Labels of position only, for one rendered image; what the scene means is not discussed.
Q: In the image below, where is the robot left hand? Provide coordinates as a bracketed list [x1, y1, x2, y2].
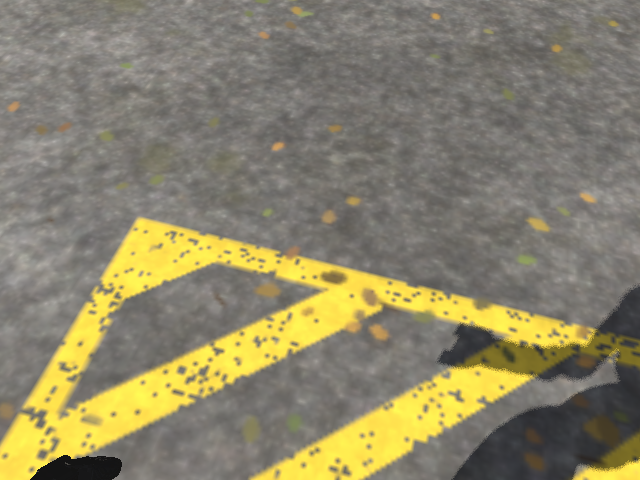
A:
[30, 455, 122, 480]

